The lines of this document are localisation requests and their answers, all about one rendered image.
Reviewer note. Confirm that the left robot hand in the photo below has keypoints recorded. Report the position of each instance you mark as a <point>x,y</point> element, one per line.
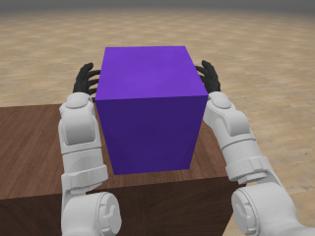
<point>83,83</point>

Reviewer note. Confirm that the right robot hand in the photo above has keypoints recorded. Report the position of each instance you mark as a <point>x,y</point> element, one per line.
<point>210,78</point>

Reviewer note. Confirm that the robot right upper arm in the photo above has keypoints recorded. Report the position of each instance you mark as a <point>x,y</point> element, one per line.
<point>266,210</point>

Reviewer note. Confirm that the robot left forearm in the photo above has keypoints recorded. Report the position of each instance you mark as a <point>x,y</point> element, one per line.
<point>81,148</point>

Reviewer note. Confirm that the robot right forearm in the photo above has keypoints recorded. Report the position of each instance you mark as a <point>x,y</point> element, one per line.
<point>244,160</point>

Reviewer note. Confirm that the carton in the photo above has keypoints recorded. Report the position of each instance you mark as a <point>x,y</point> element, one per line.
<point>150,101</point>

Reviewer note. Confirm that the pedestal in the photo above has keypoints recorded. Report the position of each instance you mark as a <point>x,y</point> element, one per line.
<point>186,202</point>

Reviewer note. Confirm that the robot left upper arm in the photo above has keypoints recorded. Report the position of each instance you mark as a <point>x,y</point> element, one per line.
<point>95,214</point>

